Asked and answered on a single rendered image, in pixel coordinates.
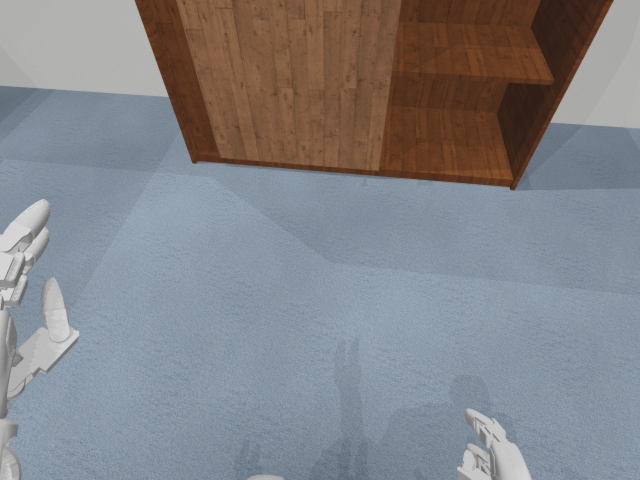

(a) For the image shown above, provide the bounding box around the left robot forearm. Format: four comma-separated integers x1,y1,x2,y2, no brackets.
0,418,22,480

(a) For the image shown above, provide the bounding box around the left robot hand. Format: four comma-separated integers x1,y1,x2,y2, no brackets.
0,199,79,419

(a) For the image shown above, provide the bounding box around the wardrobe door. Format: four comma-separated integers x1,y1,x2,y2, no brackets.
147,0,218,152
176,0,402,171

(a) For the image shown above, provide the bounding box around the right robot hand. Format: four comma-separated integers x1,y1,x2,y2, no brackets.
457,409,532,480

